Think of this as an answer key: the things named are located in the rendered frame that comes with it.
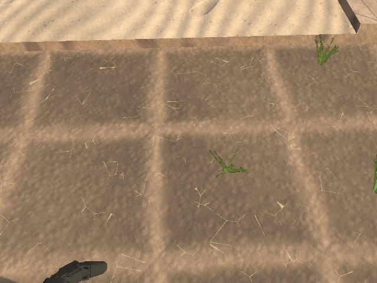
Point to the robot left hand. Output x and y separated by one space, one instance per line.
75 272

